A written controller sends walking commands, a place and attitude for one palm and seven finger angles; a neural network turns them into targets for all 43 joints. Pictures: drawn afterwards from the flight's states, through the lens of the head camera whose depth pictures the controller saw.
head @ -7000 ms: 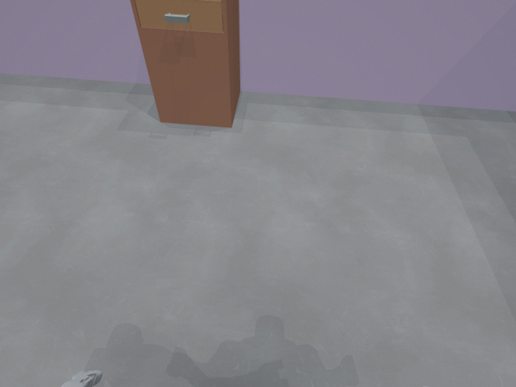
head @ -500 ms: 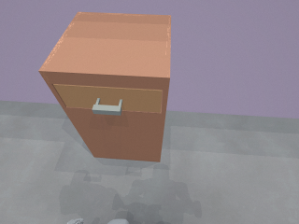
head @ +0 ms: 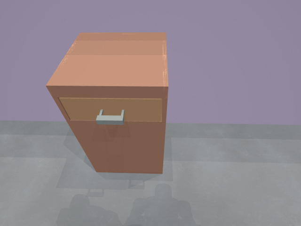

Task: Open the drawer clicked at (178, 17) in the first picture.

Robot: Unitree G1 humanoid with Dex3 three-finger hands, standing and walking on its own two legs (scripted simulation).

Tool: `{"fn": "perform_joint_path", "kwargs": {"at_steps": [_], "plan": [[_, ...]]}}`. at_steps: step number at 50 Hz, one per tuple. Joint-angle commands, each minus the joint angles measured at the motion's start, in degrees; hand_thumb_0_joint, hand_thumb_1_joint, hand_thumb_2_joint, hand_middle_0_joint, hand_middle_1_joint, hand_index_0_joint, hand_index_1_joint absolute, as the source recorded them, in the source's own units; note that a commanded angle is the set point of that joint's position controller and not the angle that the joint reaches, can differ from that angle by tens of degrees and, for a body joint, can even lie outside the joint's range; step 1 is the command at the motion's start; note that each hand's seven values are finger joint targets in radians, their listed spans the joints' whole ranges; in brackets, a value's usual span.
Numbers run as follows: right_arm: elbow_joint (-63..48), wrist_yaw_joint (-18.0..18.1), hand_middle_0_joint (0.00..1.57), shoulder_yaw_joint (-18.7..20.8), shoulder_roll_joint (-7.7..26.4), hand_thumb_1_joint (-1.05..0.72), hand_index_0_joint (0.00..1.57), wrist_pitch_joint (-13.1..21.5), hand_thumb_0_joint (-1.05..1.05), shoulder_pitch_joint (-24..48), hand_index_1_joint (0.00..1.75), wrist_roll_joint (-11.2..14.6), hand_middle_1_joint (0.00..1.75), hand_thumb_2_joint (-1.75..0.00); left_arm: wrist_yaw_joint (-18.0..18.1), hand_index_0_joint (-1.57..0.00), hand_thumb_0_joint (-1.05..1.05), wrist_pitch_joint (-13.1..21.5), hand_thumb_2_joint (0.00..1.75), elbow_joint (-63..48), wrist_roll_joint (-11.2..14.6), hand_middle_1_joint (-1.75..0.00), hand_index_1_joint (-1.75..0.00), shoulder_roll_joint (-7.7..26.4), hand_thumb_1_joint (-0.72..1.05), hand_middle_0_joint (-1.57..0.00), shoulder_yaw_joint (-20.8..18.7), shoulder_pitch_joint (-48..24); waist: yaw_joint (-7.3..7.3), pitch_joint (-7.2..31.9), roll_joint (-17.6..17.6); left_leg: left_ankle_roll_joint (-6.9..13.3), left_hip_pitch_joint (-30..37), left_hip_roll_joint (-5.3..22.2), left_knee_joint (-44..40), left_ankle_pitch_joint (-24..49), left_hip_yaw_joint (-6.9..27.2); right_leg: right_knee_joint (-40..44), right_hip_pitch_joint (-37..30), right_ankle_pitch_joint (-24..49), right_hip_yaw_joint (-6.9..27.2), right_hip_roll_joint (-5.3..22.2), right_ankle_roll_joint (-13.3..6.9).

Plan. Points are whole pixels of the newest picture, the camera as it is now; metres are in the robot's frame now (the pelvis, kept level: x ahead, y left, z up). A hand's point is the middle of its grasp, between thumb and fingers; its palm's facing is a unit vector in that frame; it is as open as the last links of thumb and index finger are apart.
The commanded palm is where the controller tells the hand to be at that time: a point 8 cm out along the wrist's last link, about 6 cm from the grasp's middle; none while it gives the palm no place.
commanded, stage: come to a stop and stand still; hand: left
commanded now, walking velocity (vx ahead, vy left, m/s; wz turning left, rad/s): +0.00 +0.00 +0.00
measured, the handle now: (111, 115) +0.55 +0.20 -0.11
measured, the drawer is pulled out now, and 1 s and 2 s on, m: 0.00 0.00 0.00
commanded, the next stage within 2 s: look again from close up in 0.38 s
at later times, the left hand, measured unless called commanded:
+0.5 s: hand out of the picture -0.02 +0.13 -0.18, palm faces +0.04 -0.98 -0.17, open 7.3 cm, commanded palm none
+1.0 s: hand out of the picture -0.03 +0.20 -0.18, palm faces +0.04 -0.98 -0.18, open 7.3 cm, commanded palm none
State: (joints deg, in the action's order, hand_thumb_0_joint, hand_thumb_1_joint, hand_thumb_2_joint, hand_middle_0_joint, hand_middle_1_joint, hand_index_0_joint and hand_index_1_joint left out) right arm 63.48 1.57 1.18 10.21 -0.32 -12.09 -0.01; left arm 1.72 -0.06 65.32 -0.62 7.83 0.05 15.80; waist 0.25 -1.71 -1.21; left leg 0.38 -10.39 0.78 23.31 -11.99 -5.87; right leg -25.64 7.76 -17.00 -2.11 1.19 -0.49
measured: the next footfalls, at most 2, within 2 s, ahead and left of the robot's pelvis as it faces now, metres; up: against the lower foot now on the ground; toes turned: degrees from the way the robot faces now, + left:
none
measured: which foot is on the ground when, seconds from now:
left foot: down 0.00-1.00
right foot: down 0.00-1.00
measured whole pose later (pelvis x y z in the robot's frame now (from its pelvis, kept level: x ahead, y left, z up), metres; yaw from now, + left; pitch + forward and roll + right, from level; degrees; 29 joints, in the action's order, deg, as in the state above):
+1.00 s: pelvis -0.03 +0.02 -0.01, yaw +1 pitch -2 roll -1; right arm 59.1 1.1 -0.6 9.7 0.2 -15.7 -0.8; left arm 1.7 0.1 59.7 -1.1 10.3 0.3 18.9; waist -0.3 0.1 1.1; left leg 2.1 -14.4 -0.1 29.5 -13.3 -3.0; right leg -27.9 9.9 -16.1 -2.9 1.5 0.7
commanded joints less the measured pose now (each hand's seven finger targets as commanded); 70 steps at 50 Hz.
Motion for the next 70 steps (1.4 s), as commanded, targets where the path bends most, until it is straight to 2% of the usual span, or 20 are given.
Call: {"fn": "perform_joint_path", "kwargs": {"at_steps": [1, 6, 23, 24, 25, 26, 27, 28, 31, 35, 37, 40, 44, 52, 56, 59, 62, 65, 68, 70], "plan": [[0.1, 0.0, 0.2, -0.3, 3.5, -0.9, 0.2, 0.4, 0.0, -4.0, 0.3, -0.4, 0.3, -0.9, 0.7, -0.2, 0.0, 0.5, 0.9, -1.8, 0.2, -0.3, -0.3, 6.2, 0.9, -0.2, -1.0, 1.5, 0.16, -3.2, 3.7, 0.4, 2.3, 5.3, -4.3, 3.9, 6.2, 8.0, 5.6, 6.2, 5.7, 5.6, -1.0], [1.2, 0.1, 0.2, -0.7, 2.7, -0.9, 0.2, 0.1, 0.0, -5.9, 0.3, -0.6, 0.3, -0.9, 0.6, -0.2, 0.0, 0.4, 0.9, -1.3, 0.4, -0.3, -0.3, 5.9, 0.9, -0.2, -0.9, 2.3, 0.12, -4.8, 1.5, 0.1, 1.0, 4.8, -4.5, 0.7, 5.9, 9.9, 6.8, 0.7, 6.3, 5.3, -1.3], [2.6, 0.7, 0.2, -0.8, 0.7, -0.9, 0.2, 0.6, 0.0, -10.2, 0.3, -0.6, 0.3, -0.9, 0.8, -0.2, 0.0, 0.9, 0.9, -0.8, 0.5, -0.3, -0.3, 3.5, 0.9, -0.2, -0.9, 5.1, 0.06, -3.4, 1.8, 0.1, 0.9, 5.3, -3.0, 4.5, 5.9, 8.9, 5.4, 5.1, 5.4, 4.7, -1.8], [-2.0, -0.2, 0.2, -0.7, 2.4, -0.9, 0.2, 1.9, 0.0, -2.1, 0.3, -0.3, 0.3, -0.9, 2.7, -0.2, 0.0, 3.0, 0.9, -0.1, -0.8, -0.3, -0.3, 5.9, 0.9, -0.2, -0.7, 9.6, -3.12, -5.7, 4.6, -1.7, -7.5, 4.5, 11.5, 1.5, 3.9, 7.9, 4.7, 34.0, 10.3, 9.1, 1.3], [-4.5, -0.6, 0.2, -1.2, 0.7, -0.9, 0.2, 1.3, 0.0, -4.2, 0.3, -0.1, 0.3, -0.9, 2.5, -0.2, 0.0, 3.8, 0.9, -0.8, -0.6, -0.3, -0.3, 8.0, 0.9, -0.2, -0.8, 8.5, 0.6, -2.5, 7.6, -1.3, -6.7, 3.7, 10.9, -3.4, 3.8, 6.0, 1.2, 46.2, 9.5, 12.4, 0.0], [-4.6, -0.4, 0.2, -1.2, -0.8, -0.9, 0.2, 1.4, 0.0, -8.4, 0.3, -0.6, 0.3, -0.9, 2.4, -0.2, 0.0, 3.9, 0.9, -2.5, -0.4, -0.3, -0.3, 6.6, 0.9, -0.2, -0.8, 8.2, 1.21, 4.3, 10.3, 0.3, -6.1, 2.5, 10.9, -5.6, 4.3, 3.0, -3.7, 46.0, 8.4, 11.8, -2.1], [-4.6, -0.3, 0.2, -1.0, -0.1, -0.9, 0.2, 1.7, 0.0, -9.4, 0.3, -0.6, 0.3, -0.9, 2.2, -0.2, 0.0, 3.9, 0.9, -3.6, -0.2, -0.3, -0.3, 6.1, 0.9, -0.2, -0.8, 6.8, 1.42, 8.2, 9.4, 0.7, -5.0, 1.9, 9.4, -3.4, 4.5, 0.7, -6.5, 46.9, 7.0, 10.5, -3.6], [-4.4, -0.1, 0.2, -0.9, 0.1, -0.9, 0.2, 1.8, 0.0, -9.5, 0.3, -0.6, 0.3, -0.9, 2.0, -0.2, 0.0, 3.7, 0.9, -4.4, -0.1, -0.3, -0.3, 6.1, 0.9, -0.2, -0.9, 6.6, 1.22, 9.0, 7.6, 0.6, -3.5, 1.7, 7.4, 0.3, 4.7, -0.6, -6.5, 45.2, 6.4, 9.4, -3.9], [-4.0, 0.3, 0.2, -1.0, 1.3, -0.9, 0.2, 1.8, 0.0, -9.1, 0.3, -0.6, 0.3, -0.9, 1.6, -0.2, 0.0, 2.8, 0.9, -5.0, 0.0, -0.3, -0.3, 5.2, 0.9, -0.2, -0.7, 7.0, 0.66, 1.8, 0.9, 1.0, -2.0, 4.0, 6.6, 12.0, 6.1, -0.7, 1.2, 31.8, 4.8, 5.9, -2.9], [-4.5, 0.4, 0.2, -0.9, 3.2, -0.9, 0.2, 1.6, 0.0, -8.4, 0.3, -0.7, 0.3, -0.9, 1.3, -0.2, 0.0, 1.7, 0.9, -5.3, -0.3, -0.3, -0.3, 5.2, 0.9, -0.2, -0.6, 7.6, 0.09, -1.1, -1.1, 1.5, -2.6, 5.4, 5.2, 14.4, 7.7, 0.4, 3.8, 16.0, 4.0, 4.1, -2.5], [-5.2, 0.3, 0.2, -0.8, 4.1, -0.9, 0.2, 1.3, 0.0, -7.6, 0.3, -0.8, 0.3, -0.9, 1.1, -0.2, 0.0, 1.2, 0.9, -6.0, -0.2, -0.3, -0.3, 5.4, 0.9, -0.2, -0.6, 7.0, 0.02, -2.8, 0.7, 1.8, -4.3, 5.3, 3.7, 8.8, 8.4, 1.4, 4.9, 9.6, 3.9, 3.7, -2.2], [-6.0, 0.1, 0.2, -0.7, 4.9, -0.9, 0.2, 1.2, 0.0, -6.7, 0.3, -0.9, 0.3, -0.9, 0.8, -0.2, 0.0, 0.7, 0.9, -6.8, -0.3, -0.3, -0.3, 5.7, 0.9, -0.2, -0.5, 6.5, -0.12, -4.7, -2.4, 2.1, -6.4, 5.2, 0.5, 1.2, 9.7, 2.1, 6.1, 2.8, 3.8, 3.2, -2.0], [-7.0, -0.1, 0.2, -0.7, 5.7, -0.9, 0.2, 1.1, 0.0, -5.9, 0.3, -1.0, 0.3, -0.9, 0.4, -0.2, 0.0, 0.5, 0.9, -7.5, -0.4, -0.3, -0.3, 6.0, 0.9, -0.2, -0.5, 6.5, -0.47, -4.5, -0.8, 2.4, -8.1, 5.4, -2.9, -5.5, 11.3, 2.4, 5.3, 1.6, 3.2, 3.1, -1.7], [-6.3, -0.4, 0.2, -0.7, 6.4, -0.9, 0.2, 1.4, 0.0, -6.2, 0.3, -0.9, 0.3, -0.9, 0.2, -0.2, 0.0, 0.7, 0.9, -6.9, -0.4, -0.3, -0.3, 6.0, 0.9, -0.2, -0.2, 7.5, -0.77, -2.6, 0.4, 2.7, -7.2, 5.6, -5.6, -7.0, 12.0, 2.9, 3.7, 2.8, 2.5, 3.8, -1.0], [-5.4, -0.4, 0.2, 0.1, 8.3, -0.9, 0.2, 0.7, 0.0, -7.9, 0.3, -1.3, 0.3, -0.9, -0.4, -0.2, 0.0, 0.2, 0.9, -6.6, -1.1, -0.3, -0.3, 5.5, 0.9, -0.2, -0.5, 8.5, -0.38, -3.8, -2.5, 4.4, -9.4, 8.0, -10.8, -25.4, 16.0, -1.6, 6.3, -7.8, -0.9, 1.0, -1.3], [-5.6, -0.3, 0.2, 0.8, 8.6, -0.9, 0.2, 0.5, 0.0, -7.3, 0.3, -1.4, 0.3, -0.9, -0.9, -0.2, 0.0, 0.2, 0.9, -6.3, -1.4, -0.3, -0.3, 4.3, 0.9, -0.2, -0.7, 10.6, -1.26, -5.7, -2.0, 6.0, -12.4, 9.4, -11.1, -28.9, 17.6, -3.0, 6.6, -7.5, -1.2, 0.1, -1.7], [-5.5, -0.2, 0.2, 0.9, 7.6, -0.9, 0.2, 0.9, 0.0, -7.7, 0.3, -1.4, 0.3, -0.9, -1.2, -0.2, 0.0, 0.6, 0.9, -5.9, -1.2, -0.3, -0.3, 4.0, 0.9, -0.2, -1.0, 12.0, -1.36, -4.7, -2.0, 6.1, -12.1, 8.5, -9.1, -26.6, 16.3, -1.8, 6.2, -7.7, 0.1, 0.5, -2.3], [-5.5, -0.4, 0.2, 0.6, 5.4, -0.9, 0.2, 1.4, 0.0, -7.9, 0.3, -1.3, 0.3, -0.9, -1.1, -0.2, 0.0, 1.3, 0.9, -5.3, -1.0, -0.3, -0.3, 4.8, 0.9, -0.2, -1.4, 13.5, -1.5, -5.1, 2.2, 4.9, -13.5, 5.4, -3.0, -21.6, 12.0, 2.9, 5.2, -10.4, 5.0, 2.9, -3.5], [-5.8, -0.7, 0.2, 0.0, 2.1, -0.9, 0.2, 2.1, 0.0, -7.6, 0.3, -1.2, 0.3, -0.9, -0.6, -0.2, 0.0, 2.0, 0.9, -4.2, -0.6, -0.3, -0.3, 6.8, 0.9, -0.2, -2.1, 15.2, -1.52, -5.5, 11.7, 2.9, -16.8, -0.3, 10.8, -11.7, 3.4, 10.3, 3.1, -14.0, 15.1, 9.3, -6.9], [-6.2, -0.9, 0.2, -0.1, 1.0, -0.9, 0.2, 2.3, 0.0, -6.9, 0.3, -1.2, 0.3, -0.9, -0.1, -0.2, 0.0, 2.4, 0.9, -3.6, -0.6, -0.3, -0.3, 7.4, 0.9, -0.2, -2.7, 16.4, -1.34, -5.6, 11.4, 2.8, -18.3, 0.0, 17.2, -10.9, 1.4, 12.5, 2.1, -9.4, 18.6, 13.5, -9.6]]}}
